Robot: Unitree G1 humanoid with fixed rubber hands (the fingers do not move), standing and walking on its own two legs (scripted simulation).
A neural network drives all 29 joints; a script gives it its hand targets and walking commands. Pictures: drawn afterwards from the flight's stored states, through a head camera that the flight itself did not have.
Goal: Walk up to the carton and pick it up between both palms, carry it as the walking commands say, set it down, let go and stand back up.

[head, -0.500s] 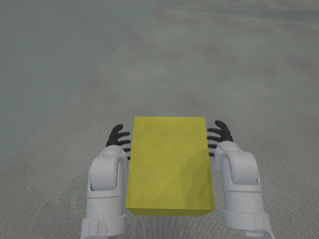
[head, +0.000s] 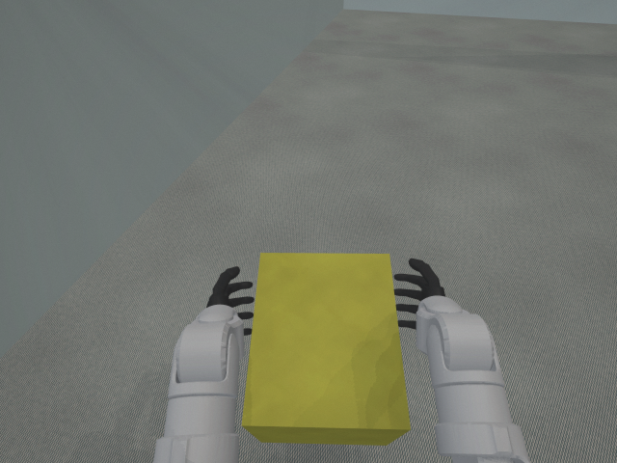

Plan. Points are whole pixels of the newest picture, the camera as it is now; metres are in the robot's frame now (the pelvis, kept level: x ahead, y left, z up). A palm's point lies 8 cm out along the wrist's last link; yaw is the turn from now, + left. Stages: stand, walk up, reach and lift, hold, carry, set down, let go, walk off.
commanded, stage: carry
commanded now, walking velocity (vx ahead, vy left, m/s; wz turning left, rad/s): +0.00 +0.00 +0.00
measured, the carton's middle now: (324, 350) +0.30 +0.00 -0.03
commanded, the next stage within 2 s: none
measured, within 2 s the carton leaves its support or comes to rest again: neither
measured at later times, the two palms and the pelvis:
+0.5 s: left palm (223, 353) +0.26 +0.13 +0.05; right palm (444, 346) +0.26 -0.14 +0.05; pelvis -0.04 -0.01 +0.00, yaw +0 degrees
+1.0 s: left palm (222, 367) +0.24 +0.13 +0.05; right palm (449, 358) +0.24 -0.15 +0.05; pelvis -0.05 -0.01 +0.00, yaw +1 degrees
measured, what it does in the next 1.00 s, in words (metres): shifts its weight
